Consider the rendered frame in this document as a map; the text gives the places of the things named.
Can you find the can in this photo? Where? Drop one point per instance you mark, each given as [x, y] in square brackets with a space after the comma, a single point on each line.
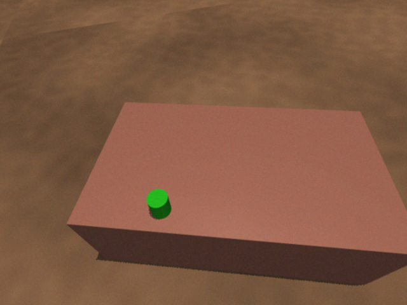
[159, 204]

